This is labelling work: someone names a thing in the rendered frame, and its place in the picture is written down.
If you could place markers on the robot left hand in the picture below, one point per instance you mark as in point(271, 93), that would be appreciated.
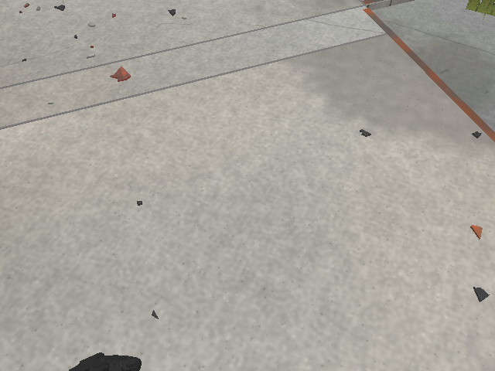
point(100, 362)

